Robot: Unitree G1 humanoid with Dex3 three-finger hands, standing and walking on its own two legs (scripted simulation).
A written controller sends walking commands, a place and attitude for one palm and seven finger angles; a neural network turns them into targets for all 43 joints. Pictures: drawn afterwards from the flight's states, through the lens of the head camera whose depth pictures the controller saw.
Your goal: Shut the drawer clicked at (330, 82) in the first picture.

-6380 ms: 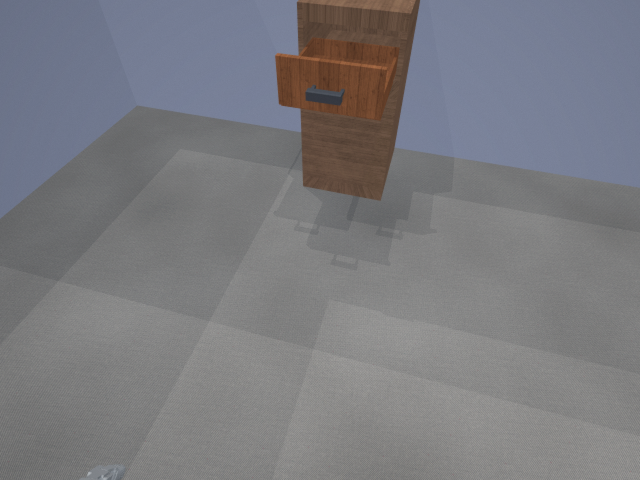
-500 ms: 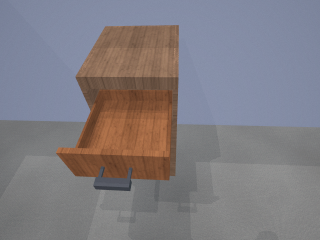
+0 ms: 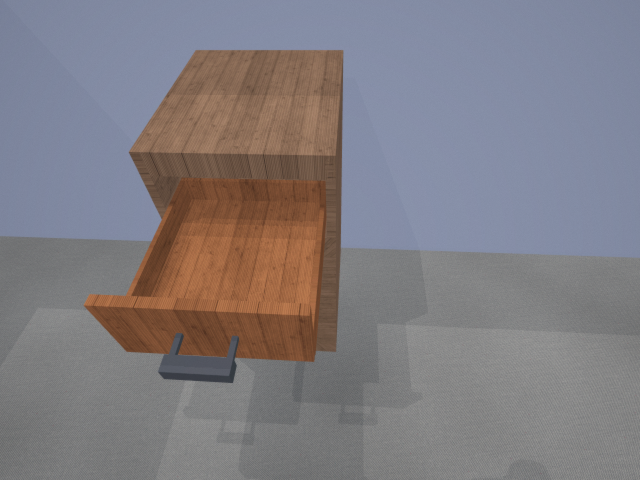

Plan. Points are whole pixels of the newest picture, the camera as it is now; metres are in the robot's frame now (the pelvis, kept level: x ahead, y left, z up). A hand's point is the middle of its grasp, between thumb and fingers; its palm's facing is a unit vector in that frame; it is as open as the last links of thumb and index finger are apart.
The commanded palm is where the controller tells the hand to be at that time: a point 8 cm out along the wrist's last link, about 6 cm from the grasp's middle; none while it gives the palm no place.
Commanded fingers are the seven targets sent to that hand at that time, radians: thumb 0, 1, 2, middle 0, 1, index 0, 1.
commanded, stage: come to a stop and stand still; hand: left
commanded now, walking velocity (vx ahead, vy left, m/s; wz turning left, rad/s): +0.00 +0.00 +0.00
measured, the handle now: (202, 354) +0.31 +0.21 -0.10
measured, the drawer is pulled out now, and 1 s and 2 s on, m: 0.30 0.30 0.30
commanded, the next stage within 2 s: look again from close up in 0.02 s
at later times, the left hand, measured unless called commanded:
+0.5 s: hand out of the picture -0.02 +0.16 -0.17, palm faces +0.01 -0.98 -0.19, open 7.4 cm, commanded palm none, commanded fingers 0.00 0.90 0.90 -0.20 -0.30 -0.20 -0.30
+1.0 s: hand (181, 448) +0.16 +0.18 -0.02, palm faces +0.15 -0.99 -0.02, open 6.8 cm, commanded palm +0.08 +0.22 -0.06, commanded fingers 0.00 0.90 0.90 -0.46 -0.58 -0.46 -0.58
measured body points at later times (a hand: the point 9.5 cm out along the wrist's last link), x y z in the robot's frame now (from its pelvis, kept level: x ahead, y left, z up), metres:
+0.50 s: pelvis -0.01 -0.01 +0.00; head +0.01 -0.02 +0.45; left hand -0.02 +0.21 -0.16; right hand -0.05 -0.21 -0.17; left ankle -0.02 +0.15 -0.74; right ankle +0.01 -0.08 -0.74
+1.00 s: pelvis -0.03 +0.02 -0.03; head -0.02 +0.01 +0.42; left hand +0.15 +0.23 -0.01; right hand +0.11 -0.25 -0.12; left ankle -0.02 +0.15 -0.74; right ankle +0.01 -0.08 -0.74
